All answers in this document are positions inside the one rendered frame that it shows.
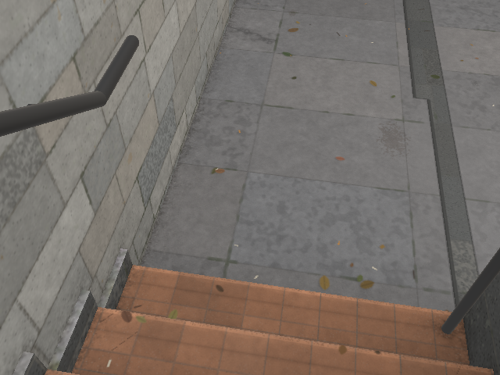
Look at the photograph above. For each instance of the stairs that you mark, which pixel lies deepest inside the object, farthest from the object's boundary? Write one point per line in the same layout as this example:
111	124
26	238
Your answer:
175	323

